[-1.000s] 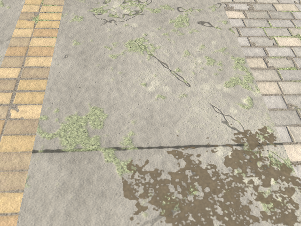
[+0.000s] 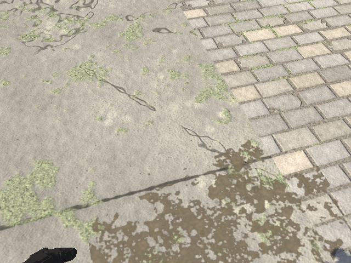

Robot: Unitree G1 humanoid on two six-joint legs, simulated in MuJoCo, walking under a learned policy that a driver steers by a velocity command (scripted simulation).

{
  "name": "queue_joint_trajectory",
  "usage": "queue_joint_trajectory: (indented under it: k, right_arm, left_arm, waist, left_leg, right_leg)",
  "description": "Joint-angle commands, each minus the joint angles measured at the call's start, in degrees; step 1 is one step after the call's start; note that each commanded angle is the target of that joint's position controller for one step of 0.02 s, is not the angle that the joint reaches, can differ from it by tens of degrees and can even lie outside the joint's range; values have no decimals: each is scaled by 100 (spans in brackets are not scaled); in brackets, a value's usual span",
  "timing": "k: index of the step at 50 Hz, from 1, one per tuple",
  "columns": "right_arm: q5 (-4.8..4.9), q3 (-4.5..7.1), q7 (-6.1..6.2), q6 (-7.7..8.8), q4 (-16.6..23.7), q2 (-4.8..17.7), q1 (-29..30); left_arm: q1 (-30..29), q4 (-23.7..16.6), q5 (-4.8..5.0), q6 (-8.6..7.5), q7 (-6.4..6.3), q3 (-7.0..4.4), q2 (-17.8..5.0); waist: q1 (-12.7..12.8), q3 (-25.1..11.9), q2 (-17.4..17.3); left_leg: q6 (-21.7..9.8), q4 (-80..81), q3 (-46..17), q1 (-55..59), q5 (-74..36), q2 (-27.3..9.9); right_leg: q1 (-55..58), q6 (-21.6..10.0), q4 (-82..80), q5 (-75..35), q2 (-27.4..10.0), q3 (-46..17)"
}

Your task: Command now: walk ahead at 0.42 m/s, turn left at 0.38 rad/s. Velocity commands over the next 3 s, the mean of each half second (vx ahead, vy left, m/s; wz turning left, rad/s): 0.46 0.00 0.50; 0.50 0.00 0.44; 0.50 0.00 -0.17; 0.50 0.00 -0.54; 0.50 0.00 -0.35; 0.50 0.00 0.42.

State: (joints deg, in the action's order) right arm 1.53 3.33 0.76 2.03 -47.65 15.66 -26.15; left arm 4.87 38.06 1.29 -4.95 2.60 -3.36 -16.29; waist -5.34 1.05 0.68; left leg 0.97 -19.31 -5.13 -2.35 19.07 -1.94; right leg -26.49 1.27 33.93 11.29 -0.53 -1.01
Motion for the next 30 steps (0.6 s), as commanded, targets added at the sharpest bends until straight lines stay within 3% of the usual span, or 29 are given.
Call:
queue_joint_trajectory:
  k: [1, 2, 3, 4, 5, 6, 7, 8, 10, 14, 17, 20, 23, 25, 26, 27, 28, 29, 30]
  right_arm:
    - [28, 258, 26, 78, 538, 1085, 539]
    - [-16, 199, 17, 95, 571, 901, 582]
    - [-122, 57, -9, 113, 702, 448, 653]
    - [-1, -72, 40, 206, 1048, -5, 256]
    - [166, 77, 53, 226, 925, 567, 212]
    - [192, 169, 26, 203, 948, 830, 545]
    - [130, 172, 12, 170, 889, 792, 685]
    - [65, 177, -8, 152, 879, 703, 778]
    - [61, 178, -78, 69, 892, 561, 836]
    - [0, 115, -129, -16, 1153, 357, 1277]
    - [-13, 55, -223, 22, 1328, 296, 1731]
    - [-21, -6, -345, 56, 1545, 227, 2348]
    - [5, 8, -446, 60, 1753, 303, 2682]
    - [-15, 113, -466, 28, 1805, 512, 2498]
    - [-16, 214, -453, -2, 1738, 692, 2067]
    - [1, 368, -406, -33, 1549, 942, 1239]
    - [13, 559, -297, -105, 1312, 1292, 251]
    - [47, 635, -210, -96, 1283, 1932, 328]
    - [-12, 526, -251, 22, 1542, 1702, 175]
  left_arm:
    - [171, -318, 62, -100, -62, -211, -587]
    - [740, -183, 63, -96, -135, -305, -752]
    - [1640, -72, -22, -105, -221, -414, -1114]
    - [2101, 7, -208, -66, -195, -515, -1728]
    - [1838, 0, -222, -106, -152, -388, -1270]
    - [1485, -7, -145, -114, -163, -278, -912]
    - [1211, 3, -136, -116, -167, -209, -679]
    - [1014, 42, -171, -108, -170, -172, -521]
    - [851, 104, -201, -147, -204, -162, -418]
    - [981, 299, -169, -210, -246, -236, -581]
    - [968, 385, -161, -161, -282, -268, -729]
    - [1183, 522, -111, -96, -319, -307, -891]
    - [1362, 656, -25, 0, -314, -346, -1042]
    - [1352, 664, 9, 77, -339, -393, -1244]
    - [1337, 651, 33, 130, -357, -417, -1344]
    - [1263, 621, 68, 170, -374, -413, -1368]
    - [1287, 545, 20, 145, -401, -339, -1215]
    - [1813, 238, -262, 50, -332, -62, -280]
    - [1499, 88, -110, -187, -258, -32, -570]
  waist:
    - [653, 40, -899]
    - [955, -181, -826]
    - [1360, -849, -130]
    - [1139, -1543, 1821]
    - [1079, -1122, 1462]
    - [974, -444, 1075]
    - [861, -176, 688]
    - [759, -22, 586]
    - [620, 67, 670]
    - [617, 245, 286]
    - [722, 343, 254]
    - [938, 514, 142]
    - [959, 551, 165]
    - [725, 212, 383]
    - [448, -108, 483]
    - [-41, -556, 441]
    - [-529, -1028, 179]
    - [191, -1398, -1518]
    - [-66, -2566, -1140]
  left_leg:
    - [-900, 334, -1048, -1270, -454, -909]
    - [-728, -324, -887, -1563, -768, -675]
    - [-437, -2096, -458, -2247, -268, -204]
    - [-176, -4125, 49, -3699, 1402, 406]
    - [-182, -5132, -392, -4189, 1252, 144]
    - [-252, -5375, -337, -4444, 727, -90]
    - [-258, -5306, -264, -4269, 249, -276]
    - [-249, -5107, -286, -4133, -85, -388]
    - [-218, -4889, -208, -3814, -473, -528]
    - [-58, -4249, -164, -4164, -930, -525]
    - [-38, -3197, 61, -4043, -1693, -492]
    - [-155, -2375, 439, -3864, -2027, -417]
    - [-392, -1859, 708, -3700, -1743, -273]
    - [-636, -1770, 1035, -3072, -1205, 108]
    - [-786, -1767, 1176, -2481, -917, 351]
    - [-988, -1502, 1236, -1320, -1046, 600]
    - [-1224, -1346, 726, 411, -1186, 481]
    - [-2075, -1074, -2251, 2323, -606, -1052]
    - [-2681, 1, -4572, 2785, 578, -1760]
  right_leg:
    - [1575, -67, -522, -420, 180, 154]
    - [2334, -186, -629, -292, 86, 93]
    - [3534, -506, -838, 318, -873, -899]
    - [4461, -1285, -1748, 2025, -2300, -3633]
    - [3921, -1469, -2233, 3034, -2353, -4314]
    - [3388, -1325, -2212, 2678, -2221, -3441]
    - [2943, -1184, -2204, 1793, -1905, -2592]
    - [2614, -1100, -2253, 1023, -1663, -1983]
    - [2255, -999, -2436, 81, -1409, -1102]
    - [2245, -1178, -2626, -975, -1486, -331]
    - [2288, -1117, -2675, -1246, -1402, 268]
    - [2450, -1020, -2656, -1406, -1437, 705]
    - [2922, -890, -2363, -2149, -1546, 991]
    - [3193, -780, -1645, -4162, -1557, 1190]
    - [3246, -730, -921, -5064, -1526, 1272]
    - [2906, -610, 175, -5294, -1403, 1393]
    - [1713, -380, 1751, -4209, -1198, 1409]
    - [-878, -18, 3952, 1620, -165, 1175]
    - [-1586, -22, 4887, 2398, 264, -358]
